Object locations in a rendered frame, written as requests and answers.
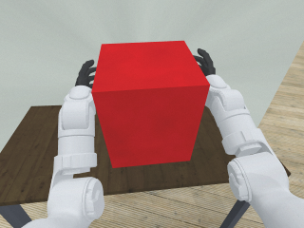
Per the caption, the table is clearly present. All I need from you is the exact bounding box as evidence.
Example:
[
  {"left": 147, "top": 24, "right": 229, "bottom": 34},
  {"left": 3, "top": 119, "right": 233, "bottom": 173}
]
[{"left": 0, "top": 105, "right": 291, "bottom": 228}]

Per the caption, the left robot upper arm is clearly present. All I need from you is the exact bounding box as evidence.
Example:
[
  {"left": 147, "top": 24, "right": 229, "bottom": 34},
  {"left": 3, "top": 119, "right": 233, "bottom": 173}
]
[{"left": 22, "top": 177, "right": 105, "bottom": 228}]

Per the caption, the robot left forearm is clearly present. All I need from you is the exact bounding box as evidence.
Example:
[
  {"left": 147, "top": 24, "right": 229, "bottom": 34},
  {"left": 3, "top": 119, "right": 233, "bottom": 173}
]
[{"left": 47, "top": 85, "right": 97, "bottom": 214}]

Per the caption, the robot right forearm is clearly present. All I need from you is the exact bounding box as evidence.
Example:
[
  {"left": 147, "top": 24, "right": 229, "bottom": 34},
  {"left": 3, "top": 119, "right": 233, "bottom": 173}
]
[{"left": 205, "top": 74, "right": 290, "bottom": 188}]

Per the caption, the robot right hand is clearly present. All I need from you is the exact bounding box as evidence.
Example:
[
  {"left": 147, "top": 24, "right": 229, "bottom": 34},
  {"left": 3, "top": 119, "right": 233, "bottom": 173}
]
[{"left": 193, "top": 48, "right": 216, "bottom": 77}]

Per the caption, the right robot upper arm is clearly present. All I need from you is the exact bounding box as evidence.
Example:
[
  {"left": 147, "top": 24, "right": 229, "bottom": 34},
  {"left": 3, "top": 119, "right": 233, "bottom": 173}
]
[{"left": 227, "top": 151, "right": 304, "bottom": 228}]

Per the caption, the robot left hand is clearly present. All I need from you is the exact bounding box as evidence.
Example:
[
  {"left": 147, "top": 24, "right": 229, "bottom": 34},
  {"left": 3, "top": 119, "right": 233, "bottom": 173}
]
[{"left": 75, "top": 59, "right": 97, "bottom": 89}]

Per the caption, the carton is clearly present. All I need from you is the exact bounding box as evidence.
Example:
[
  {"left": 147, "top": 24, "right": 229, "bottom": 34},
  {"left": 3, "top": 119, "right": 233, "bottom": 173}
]
[{"left": 91, "top": 40, "right": 210, "bottom": 168}]

